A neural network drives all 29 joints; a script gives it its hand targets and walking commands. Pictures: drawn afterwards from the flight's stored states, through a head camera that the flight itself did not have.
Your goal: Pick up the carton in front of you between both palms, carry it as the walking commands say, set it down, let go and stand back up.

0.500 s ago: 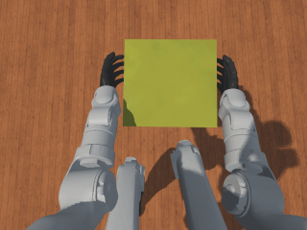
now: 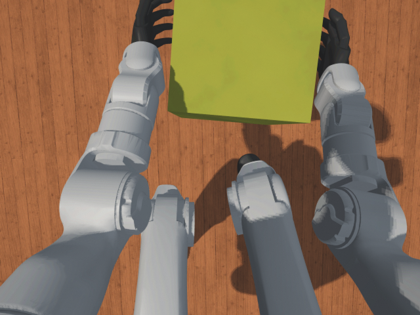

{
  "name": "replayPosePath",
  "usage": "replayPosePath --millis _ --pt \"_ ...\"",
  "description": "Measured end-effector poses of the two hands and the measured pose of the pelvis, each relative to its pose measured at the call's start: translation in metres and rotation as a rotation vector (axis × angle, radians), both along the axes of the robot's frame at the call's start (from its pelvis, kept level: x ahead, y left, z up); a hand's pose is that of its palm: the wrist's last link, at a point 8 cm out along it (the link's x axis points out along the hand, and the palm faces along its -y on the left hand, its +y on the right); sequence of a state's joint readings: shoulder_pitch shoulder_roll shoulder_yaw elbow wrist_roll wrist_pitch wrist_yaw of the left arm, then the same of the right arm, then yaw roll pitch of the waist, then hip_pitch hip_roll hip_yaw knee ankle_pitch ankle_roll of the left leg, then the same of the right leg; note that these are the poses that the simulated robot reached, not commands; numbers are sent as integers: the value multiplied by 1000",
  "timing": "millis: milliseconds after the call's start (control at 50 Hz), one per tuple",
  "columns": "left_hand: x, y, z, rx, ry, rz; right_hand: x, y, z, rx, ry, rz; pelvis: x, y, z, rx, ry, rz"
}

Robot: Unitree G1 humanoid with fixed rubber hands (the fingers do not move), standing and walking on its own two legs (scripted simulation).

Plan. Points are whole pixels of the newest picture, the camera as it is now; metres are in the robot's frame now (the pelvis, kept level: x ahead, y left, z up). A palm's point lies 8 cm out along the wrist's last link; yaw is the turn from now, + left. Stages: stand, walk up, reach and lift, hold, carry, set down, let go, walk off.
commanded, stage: set down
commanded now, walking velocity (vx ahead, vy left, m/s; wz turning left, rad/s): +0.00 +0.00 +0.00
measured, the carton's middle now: (234, 67) +0.49 -0.14 -0.22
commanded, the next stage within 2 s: none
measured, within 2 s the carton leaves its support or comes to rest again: rests again in 0.76 s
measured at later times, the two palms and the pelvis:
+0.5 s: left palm (150, 52) +0.54 +0.00 -0.19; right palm (317, 72) +0.44 -0.28 -0.20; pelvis +0.00 +0.01 -0.02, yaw +0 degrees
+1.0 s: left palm (150, 59) +0.54 +0.01 -0.22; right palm (311, 72) +0.44 -0.28 -0.22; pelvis +0.00 +0.00 -0.04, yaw +0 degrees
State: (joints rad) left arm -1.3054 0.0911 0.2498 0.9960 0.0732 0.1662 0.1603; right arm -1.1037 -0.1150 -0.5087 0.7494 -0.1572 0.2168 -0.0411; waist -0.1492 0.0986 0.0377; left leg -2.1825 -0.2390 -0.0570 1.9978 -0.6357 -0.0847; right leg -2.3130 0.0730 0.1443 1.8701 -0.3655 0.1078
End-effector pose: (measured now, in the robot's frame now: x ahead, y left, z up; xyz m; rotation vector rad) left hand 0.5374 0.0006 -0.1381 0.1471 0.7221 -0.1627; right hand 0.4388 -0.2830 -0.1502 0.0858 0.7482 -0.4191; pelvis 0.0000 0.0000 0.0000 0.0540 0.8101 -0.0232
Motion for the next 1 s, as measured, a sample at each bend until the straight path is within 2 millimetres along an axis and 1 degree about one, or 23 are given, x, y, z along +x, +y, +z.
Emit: replayPosePath --millis 80,180,280,360,540,660,760,1000 --pt "2 -3 -22 3 15 -10 0 -2 -20 -8 20 2 -2 0 -11 -7 -28 22" --pt "3 0 -36 -1 24 -17 3 0 -28 -19 33 4 0 0 -19 -24 -28 39" --pt "5 4 -42 -1 18 -20 8 2 -30 -21 32 4 1 2 -23 -37 -14 47" --pt "5 5 -44 8 22 -28 6 4 -34 -16 49 3 2 5 -24 -43 -6 49" --pt "4 4 -52 10 37 -55 -3 4 -51 -15 92 21 3 9 -26 -48 -11 54" --pt "2 6 -62 11 44 -64 -1 6 -61 -5 99 47 3 7 -29 -50 -31 56" --pt "1 7 -71 9 50 -73 1 4 -66 -8 107 56 3 5 -33 -52 -46 57" --pt "1 12 -80 4 49 -95 4 5 -69 7 88 64 1 5 -41 -58 -73 59"
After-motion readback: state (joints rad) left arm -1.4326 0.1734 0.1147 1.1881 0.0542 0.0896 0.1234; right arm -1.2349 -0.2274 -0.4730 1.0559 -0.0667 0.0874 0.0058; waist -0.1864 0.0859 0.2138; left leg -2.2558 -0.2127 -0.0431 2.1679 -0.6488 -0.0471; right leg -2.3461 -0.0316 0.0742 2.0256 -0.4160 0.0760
